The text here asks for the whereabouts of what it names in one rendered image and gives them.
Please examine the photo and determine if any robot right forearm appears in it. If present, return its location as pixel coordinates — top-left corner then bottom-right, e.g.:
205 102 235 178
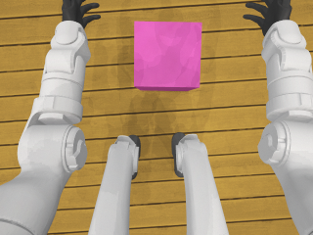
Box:
261 20 313 124

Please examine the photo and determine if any robot left forearm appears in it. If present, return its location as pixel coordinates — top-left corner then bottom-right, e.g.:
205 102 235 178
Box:
18 21 91 166

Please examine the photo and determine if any robot right hand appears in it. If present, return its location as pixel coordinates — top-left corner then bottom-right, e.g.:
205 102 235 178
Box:
243 0 292 36

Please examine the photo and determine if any robot foot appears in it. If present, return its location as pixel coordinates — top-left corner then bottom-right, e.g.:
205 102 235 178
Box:
128 134 141 180
171 132 186 178

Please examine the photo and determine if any robot right foot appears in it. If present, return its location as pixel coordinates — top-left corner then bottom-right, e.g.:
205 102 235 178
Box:
171 132 186 178

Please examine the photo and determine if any robot left hand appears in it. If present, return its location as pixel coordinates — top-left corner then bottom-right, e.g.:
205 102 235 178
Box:
62 0 101 30

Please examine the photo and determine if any carton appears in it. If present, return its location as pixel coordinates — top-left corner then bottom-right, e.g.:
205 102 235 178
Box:
134 21 202 91

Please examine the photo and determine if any left robot upper arm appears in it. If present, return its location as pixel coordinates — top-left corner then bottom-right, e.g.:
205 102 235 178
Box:
0 124 88 235

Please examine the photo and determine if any robot left foot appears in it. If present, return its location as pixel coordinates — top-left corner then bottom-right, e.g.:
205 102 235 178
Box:
128 134 141 180

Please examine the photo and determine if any right robot upper arm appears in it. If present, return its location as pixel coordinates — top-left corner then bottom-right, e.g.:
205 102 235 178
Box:
257 119 313 235

